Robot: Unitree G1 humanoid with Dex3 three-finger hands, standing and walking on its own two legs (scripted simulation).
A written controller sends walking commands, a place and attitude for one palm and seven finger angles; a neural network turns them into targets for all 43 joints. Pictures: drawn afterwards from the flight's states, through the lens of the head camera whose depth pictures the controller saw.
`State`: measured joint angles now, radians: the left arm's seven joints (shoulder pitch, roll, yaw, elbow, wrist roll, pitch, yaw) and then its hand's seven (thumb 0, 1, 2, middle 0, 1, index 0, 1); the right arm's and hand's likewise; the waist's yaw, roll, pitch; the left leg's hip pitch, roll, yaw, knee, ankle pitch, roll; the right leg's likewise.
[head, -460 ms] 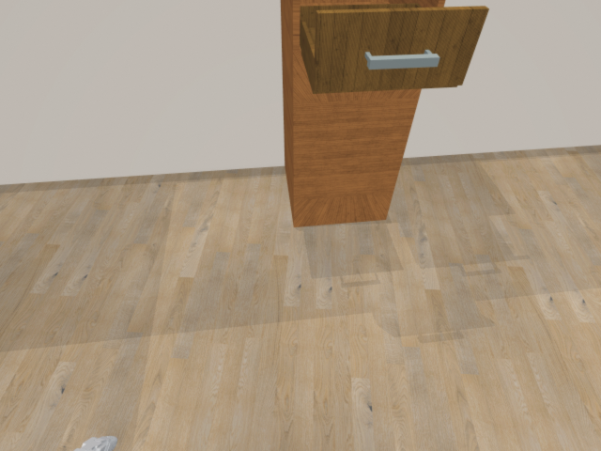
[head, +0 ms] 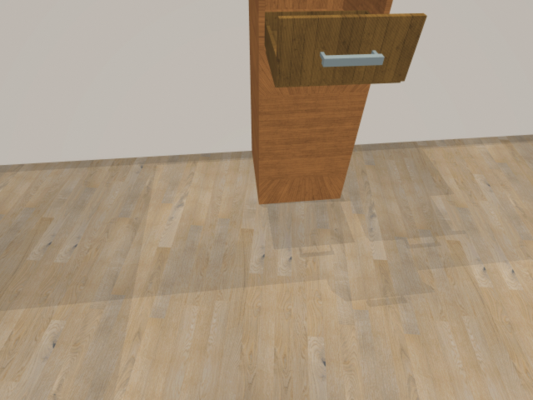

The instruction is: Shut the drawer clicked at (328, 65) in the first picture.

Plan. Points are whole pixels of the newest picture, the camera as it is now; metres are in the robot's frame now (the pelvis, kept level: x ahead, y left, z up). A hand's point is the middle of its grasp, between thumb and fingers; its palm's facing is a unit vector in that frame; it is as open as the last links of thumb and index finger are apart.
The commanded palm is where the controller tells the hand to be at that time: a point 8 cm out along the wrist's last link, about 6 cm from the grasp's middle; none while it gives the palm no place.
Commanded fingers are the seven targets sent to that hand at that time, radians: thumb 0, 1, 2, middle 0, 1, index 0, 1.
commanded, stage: stand and wait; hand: left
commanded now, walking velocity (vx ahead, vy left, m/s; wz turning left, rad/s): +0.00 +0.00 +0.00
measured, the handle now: (350, 57) +0.92 -0.16 +0.11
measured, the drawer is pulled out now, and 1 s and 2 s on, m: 0.27 0.27 0.27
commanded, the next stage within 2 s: look at it before walking up in 0.40 s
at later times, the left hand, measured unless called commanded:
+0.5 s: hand out of the picture +0.07 +0.24 -0.15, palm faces -0.02 -0.94 -0.34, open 7.4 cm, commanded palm none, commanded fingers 0.00 0.90 0.90 -0.20 -0.30 -0.20 -0.30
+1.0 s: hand out of the picture +0.07 +0.24 -0.15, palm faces -0.02 -0.94 -0.34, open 7.4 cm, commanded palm none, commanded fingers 0.00 0.90 0.90 -0.20 -0.30 -0.20 -0.30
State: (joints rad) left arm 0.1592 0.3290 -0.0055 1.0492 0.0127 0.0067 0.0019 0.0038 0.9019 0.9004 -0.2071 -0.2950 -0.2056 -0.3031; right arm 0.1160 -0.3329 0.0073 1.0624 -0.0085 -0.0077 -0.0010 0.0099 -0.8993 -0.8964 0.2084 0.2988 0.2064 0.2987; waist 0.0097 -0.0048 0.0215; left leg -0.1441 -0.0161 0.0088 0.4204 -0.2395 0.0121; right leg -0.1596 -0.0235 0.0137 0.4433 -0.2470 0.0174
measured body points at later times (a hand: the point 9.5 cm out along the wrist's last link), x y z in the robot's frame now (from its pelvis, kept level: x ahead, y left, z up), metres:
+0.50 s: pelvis -0.01 -0.01 +0.00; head -0.01 -0.02 +0.45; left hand +0.07 +0.29 -0.13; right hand +0.06 -0.31 -0.13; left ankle -0.01 +0.11 -0.74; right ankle +0.00 -0.13 -0.74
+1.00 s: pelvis +0.00 -0.01 +0.00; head +0.00 -0.01 +0.45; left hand +0.07 +0.29 -0.13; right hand +0.08 -0.31 -0.13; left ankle -0.01 +0.11 -0.74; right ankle +0.00 -0.13 -0.74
